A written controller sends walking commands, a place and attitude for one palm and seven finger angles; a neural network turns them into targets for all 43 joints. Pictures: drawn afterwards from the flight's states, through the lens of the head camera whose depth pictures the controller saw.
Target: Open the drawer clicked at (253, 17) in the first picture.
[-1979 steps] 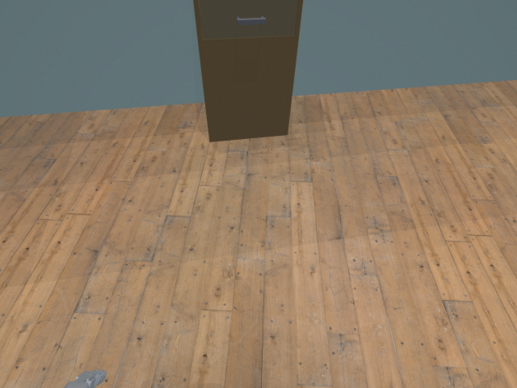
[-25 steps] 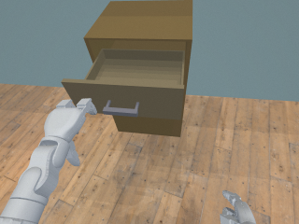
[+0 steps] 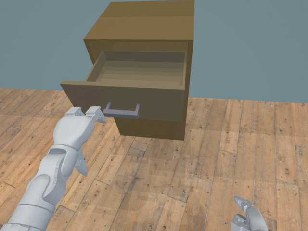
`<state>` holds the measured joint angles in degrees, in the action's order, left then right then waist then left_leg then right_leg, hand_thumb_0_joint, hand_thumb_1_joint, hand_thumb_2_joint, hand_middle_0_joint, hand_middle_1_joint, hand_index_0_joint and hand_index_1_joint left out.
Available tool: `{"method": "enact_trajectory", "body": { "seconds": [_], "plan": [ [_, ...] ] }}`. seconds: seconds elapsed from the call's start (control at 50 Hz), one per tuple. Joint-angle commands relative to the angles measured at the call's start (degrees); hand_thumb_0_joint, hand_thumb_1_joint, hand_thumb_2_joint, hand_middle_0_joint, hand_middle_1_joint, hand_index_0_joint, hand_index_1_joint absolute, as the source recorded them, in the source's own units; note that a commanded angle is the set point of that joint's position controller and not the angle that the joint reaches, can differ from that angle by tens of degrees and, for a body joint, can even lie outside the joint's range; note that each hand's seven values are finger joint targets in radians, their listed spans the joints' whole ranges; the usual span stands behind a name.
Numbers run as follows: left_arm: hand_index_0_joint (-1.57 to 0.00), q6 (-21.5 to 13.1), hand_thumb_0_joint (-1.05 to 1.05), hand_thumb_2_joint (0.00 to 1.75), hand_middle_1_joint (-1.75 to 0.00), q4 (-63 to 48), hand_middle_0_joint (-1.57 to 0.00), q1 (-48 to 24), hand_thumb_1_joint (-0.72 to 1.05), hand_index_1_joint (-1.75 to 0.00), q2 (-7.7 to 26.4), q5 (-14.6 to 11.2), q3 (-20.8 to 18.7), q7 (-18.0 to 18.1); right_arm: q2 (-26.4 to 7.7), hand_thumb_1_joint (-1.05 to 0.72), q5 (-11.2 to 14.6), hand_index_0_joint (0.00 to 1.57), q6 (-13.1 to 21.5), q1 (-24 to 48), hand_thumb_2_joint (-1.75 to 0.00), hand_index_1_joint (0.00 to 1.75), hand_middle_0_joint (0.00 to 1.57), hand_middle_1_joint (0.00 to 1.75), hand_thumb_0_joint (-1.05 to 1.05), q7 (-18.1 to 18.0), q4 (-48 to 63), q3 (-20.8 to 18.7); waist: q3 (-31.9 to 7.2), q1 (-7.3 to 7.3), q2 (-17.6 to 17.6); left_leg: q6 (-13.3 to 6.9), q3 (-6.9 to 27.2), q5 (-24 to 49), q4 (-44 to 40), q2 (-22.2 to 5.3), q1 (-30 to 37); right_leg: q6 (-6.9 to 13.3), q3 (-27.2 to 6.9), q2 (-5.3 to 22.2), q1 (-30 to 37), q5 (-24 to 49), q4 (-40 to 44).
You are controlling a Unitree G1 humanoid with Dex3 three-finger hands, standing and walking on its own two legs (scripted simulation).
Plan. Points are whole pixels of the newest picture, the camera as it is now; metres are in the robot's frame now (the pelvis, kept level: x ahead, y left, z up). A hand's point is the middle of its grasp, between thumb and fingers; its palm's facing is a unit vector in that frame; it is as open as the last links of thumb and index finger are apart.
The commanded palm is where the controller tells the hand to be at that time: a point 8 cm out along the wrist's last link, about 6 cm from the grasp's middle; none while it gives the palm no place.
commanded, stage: move the hooked fingers above the handle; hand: left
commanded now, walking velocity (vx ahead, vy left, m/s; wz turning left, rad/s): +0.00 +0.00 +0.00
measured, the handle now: (122, 109) +0.52 +0.20 -0.05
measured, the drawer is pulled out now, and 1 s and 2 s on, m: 0.30 0.30 0.30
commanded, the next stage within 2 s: none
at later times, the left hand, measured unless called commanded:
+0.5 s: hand (99, 128) +0.37 +0.21 +0.04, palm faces -0.05 -0.06 -1.00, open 13.8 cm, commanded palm +0.36 +0.23 +0.10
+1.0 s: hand (110, 119) +0.42 +0.20 +0.02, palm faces -0.03 -0.05 -1.00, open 13.8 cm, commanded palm +0.40 +0.22 +0.08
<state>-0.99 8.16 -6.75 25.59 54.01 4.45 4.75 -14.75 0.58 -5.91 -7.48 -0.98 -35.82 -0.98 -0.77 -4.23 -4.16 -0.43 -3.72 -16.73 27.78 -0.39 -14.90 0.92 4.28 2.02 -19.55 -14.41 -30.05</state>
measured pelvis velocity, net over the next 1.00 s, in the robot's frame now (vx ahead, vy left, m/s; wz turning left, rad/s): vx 0.00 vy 0.01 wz -0.02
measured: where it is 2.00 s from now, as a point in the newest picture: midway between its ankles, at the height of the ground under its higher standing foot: outside the picture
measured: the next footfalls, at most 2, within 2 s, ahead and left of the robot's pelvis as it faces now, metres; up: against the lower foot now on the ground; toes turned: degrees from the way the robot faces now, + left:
none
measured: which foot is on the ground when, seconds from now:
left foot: down 0.00-1.00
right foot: down 0.00-1.00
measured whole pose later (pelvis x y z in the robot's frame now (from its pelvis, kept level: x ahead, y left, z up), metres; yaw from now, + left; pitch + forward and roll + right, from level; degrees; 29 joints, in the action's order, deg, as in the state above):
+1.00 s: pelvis +0.00 +0.01 -0.01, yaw -1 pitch +11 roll +1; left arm -7.3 41.5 -30.7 22.5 61.8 4.2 15.6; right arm -14.3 0.2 -5.8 -14.4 -0.7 -39.2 -3.4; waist -4.3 0.9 -2.1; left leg -0.9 -4.8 -19.8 34.6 -0.7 -26.1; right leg 0.7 3.0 2.0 -30.9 -16.4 -36.0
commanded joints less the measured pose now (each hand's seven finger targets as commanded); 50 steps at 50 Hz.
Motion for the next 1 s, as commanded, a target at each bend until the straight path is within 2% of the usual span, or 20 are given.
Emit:
{"method": "enact_trajectory", "body": {
  "seconds": [0.0,0.04,0.1,0.16,0.22,0.26,0.3,0.36,0.38,0.4,0.48,0.6,0.68,0.7,0.74,0.86,0.88,0.9,0.92,0.98],
  "plan": [
    [-0.3,-3.2,0.0,0.3,-1.2,-7.1,-0.3,-22.6,-0.5,-1.2,14.9,1.4,-9.3,3.3,-6.1,-0.9,-0.3,0.2,2.6,3.6,-0.9,0.3,0.2,0.3,0.0,-1.5,7.2,-1.8,-13.2,0.84,6.0,-1.5,1.1,11.9,-2.7,2.4,-1.0,0.8,-3.8,-1.8,9.8,9.7,3.4],
    [-0.3,-4.4,0.0,0.3,-1.2,-6.0,-0.3,-25.3,-0.5,-1.2,12.8,1.8,-7.5,4.3,-5.4,-0.9,-0.3,0.2,2.9,3.0,-0.9,0.3,0.2,0.3,0.0,-1.7,7.0,-2.0,-14.5,0.93,3.8,-1.5,1.0,12.6,-2.3,2.6,-0.7,1.0,-3.6,-1.5,9.5,10.4,2.8],
    [-0.3,-5.0,0.0,0.3,-1.2,-1.4,-0.3,-27.1,-0.5,-1.2,16.1,2.0,-10.7,5.8,-5.6,-0.9,-0.2,0.2,3.2,1.7,-0.9,0.3,0.2,0.3,0.0,-1.9,6.0,-2.4,-16.5,0.75,3.4,-1.3,0.9,13.1,-1.7,2.7,-1.7,1.0,-4.1,-1.7,10.4,11.3,2.4],
    [-0.3,-4.8,0.0,0.3,-1.2,0.1,-0.3,-28.4,-0.5,-1.2,12.8,2.3,-7.8,6.4,-5.5,-0.9,-0.2,0.2,3.2,1.1,-0.9,0.3,0.2,0.3,0.0,-1.6,5.9,-2.7,-18.0,0.92,1.5,-1.2,0.7,15.2,-1.2,2.7,-1.8,1.2,-3.6,-1.6,10.1,13.9,1.4],
    [-0.3,-3.9,0.0,0.3,-1.2,2.8,-0.3,-27.7,-0.5,-1.2,11.3,2.3,-6.2,5.9,-6.1,-0.9,-0.1,0.2,3.1,0.0,-0.9,0.3,0.2,0.3,0.0,-1.2,5.9,-3.2,-19.1,1.42,3.1,-1.2,0.6,16.5,-0.7,2.5,-1.9,1.1,-3.3,-1.8,9.8,15.2,0.8],
    [-0.3,-3.5,0.0,0.3,-1.2,4.8,-0.3,-27.5,-0.5,-1.2,9.8,2.1,-4.8,5.3,-6.3,-0.9,0.0,0.2,2.9,-0.6,-0.9,0.3,0.2,0.3,0.0,-1.1,5.8,-3.4,-17.6,1.92,5.2,-1.3,0.5,16.0,-0.4,2.4,-2.7,1.1,-3.1,-1.9,8.8,15.1,0.7],
    [-0.3,-3.6,0.0,0.3,-1.2,6.1,-0.3,-27.6,-0.5,-1.2,11.1,2.0,-5.8,4.7,-6.9,-0.9,0.1,0.2,2.7,-1.3,-0.9,0.3,0.2,0.3,0.0,-1.0,6.0,-3.6,-17.4,1.95,7.4,-1.5,0.6,15.3,-0.4,2.2,-3.6,1.0,-3.3,-2.0,8.8,14.4,0.8],
    [-0.3,-4.9,0.0,0.3,-1.2,5.7,-0.3,-31.5,-0.5,-1.2,12.3,2.7,-6.4,5.0,-7.0,-0.9,-0.1,0.2,2.4,-2.5,-0.9,0.3,0.2,0.3,0.0,-1.3,5.5,-3.9,-18.7,2.27,6.1,-1.6,0.7,16.1,0.1,2.3,-3.5,1.1,-3.3,-2.0,8.4,15.4,0.0],
    [-0.3,-5.3,0.0,0.3,-1.2,5.7,-0.3,-31.0,-0.5,-1.2,12.6,3.0,-7.0,5.4,-6.9,-0.9,-0.2,0.2,2.4,-2.8,-0.9,0.3,0.2,0.3,0.0,-1.3,5.6,-4.0,-19.5,1.66,4.4,-1.5,0.8,17.0,0.4,2.4,-3.3,1.3,-3.3,-2.0,8.4,15.7,-0.5],
    [-0.3,-6.1,0.0,0.3,-1.2,4.9,-0.3,-33.3,-0.5,-1.2,14.0,3.3,-8.0,6.1,-7.1,-0.9,-0.3,0.2,2.3,-3.3,-0.9,0.3,0.2,0.3,0.0,-1.2,5.3,-4.1,-20.0,2.25,4.8,-1.5,1.1,17.2,0.6,2.3,-3.1,1.3,-3.3,-2.1,8.1,15.5,-0.6],
    [-0.3,-7.4,0.0,0.3,-1.2,5.9,-0.3,-35.9,-0.5,-1.2,12.4,4.2,-7.9,9.7,-6.5,-0.9,-0.3,0.2,2.6,-5.0,-0.9,0.3,0.2,0.3,0.0,-0.9,4.2,-4.8,-21.7,2.36,1.0,-1.0,1.5,20.5,1.7,2.0,-1.8,1.8,-2.6,-2.5,5.3,16.1,-2.2],
    [-0.3,-3.5,0.0,0.3,-1.2,17.3,-0.3,-37.8,-0.5,-1.2,13.5,5.3,-8.6,12.4,-7.4,-0.9,0.1,0.2,2.4,-6.3,-0.9,0.3,0.2,0.3,0.0,-0.7,2.6,-4.7,-19.8,3.4,5.2,-1.1,0.8,16.7,1.7,2.0,-6.2,1.6,-2.7,-2.6,5.1,14.9,-2.2],
    [-0.3,-2.3,0.0,0.3,-1.2,16.7,-0.3,-40.9,-0.5,-1.2,9.1,5.6,-3.3,11.1,-7.5,-0.9,0.1,0.2,2.2,-7.0,-0.9,0.3,0.2,0.3,0.0,-0.4,3.0,-5.2,-24.1,4.15,2.1,-1.2,0.7,20.9,2.6,1.7,-3.0,1.6,-2.5,-2.6,4.5,17.7,-2.8],
    [-0.3,-2.5,0.0,0.3,-1.2,16.6,-0.3,-41.0,-0.5,-1.2,8.0,5.4,-2.3,10.5,-7.4,-0.9,0.0,0.2,2.1,-7.6,-0.9,0.3,0.2,0.3,0.0,-0.3,3.1,-5.3,-25.0,4.71,3.7,-1.2,1.1,22.4,3.1,1.5,-2.1,1.6,-2.5,-2.7,4.5,18.1,-2.9],
    [-0.3,-3.6,0.0,0.3,-1.2,14.8,-0.3,-41.2,-0.5,-1.2,7.3,4.6,-1.7,9.6,-7.4,-0.9,-0.2,0.2,2.1,-8.1,-0.9,0.3,0.2,0.3,0.0,-0.3,3.3,-5.7,-26.3,4.58,2.7,-1.4,1.5,24.9,3.7,1.3,-0.6,1.5,-2.6,-2.7,4.4,19.2,-3.1],
    [-0.3,-6.0,0.0,0.3,-1.2,21.7,-0.3,-43.0,-0.5,-1.2,10.2,5.9,-5.5,11.2,-7.4,-0.9,-0.4,0.2,1.4,-9.1,-0.9,0.3,0.2,0.3,0.0,-0.4,2.1,-5.0,-19.3,4.86,6.2,-1.4,1.5,20.0,3.6,1.6,-5.7,1.5,-2.1,-2.8,1.6,16.9,-3.3],
    [-0.3,-6.2,0.0,0.3,-1.2,21.5,-0.3,-45.7,-0.5,-1.2,10.7,6.4,-5.6,12.1,-7.4,-0.9,-0.5,0.2,1.4,-9.3,-0.9,0.3,0.2,0.3,0.0,-0.4,2.0,-5.0,-20.1,4.92,5.7,-1.4,1.4,19.1,3.7,1.8,-6.1,1.6,-2.2,-2.7,1.7,16.6,-3.6],
    [-0.3,-6.3,0.0,0.3,-1.2,23.0,-0.3,-45.4,-0.5,-1.2,13.8,7.1,-8.5,13.2,-7.5,-0.9,-0.7,0.2,1.4,-9.6,-0.9,0.3,0.2,0.3,0.0,-0.5,1.8,-5.0,-20.5,4.31,6.9,-1.5,1.2,18.2,3.6,1.9,-7.4,1.6,-2.5,-2.7,2.7,16.1,-3.6],
    [-0.3,-6.1,0.0,0.3,-1.2,23.4,-0.3,-46.8,-0.5,-1.2,15.0,7.8,-9.2,14.2,-7.4,-0.9,-0.7,0.2,1.4,-9.5,-0.9,0.3,0.2,0.3,0.0,-0.5,2.0,-4.9,-21.8,4.14,5.0,-1.5,1.2,18.0,3.7,2.1,-8.0,1.7,-2.8,-2.6,3.1,16.4,-4.1],
    [-0.3,-5.3,0.0,0.3,-1.2,24.9,-0.3,-49.1,-0.5,-1.2,13.4,8.5,-7.9,16.4,-6.9,-0.9,-0.9,0.2,1.6,-9.7,-0.9,0.3,0.2,0.3,0.0,-0.5,1.7,-5.0,-25.0,4.58,1.9,-1.3,0.7,19.2,4.8,2.3,-7.6,1.8,-2.8,-2.7,2.9,17.8,-5.0]
  ]
}}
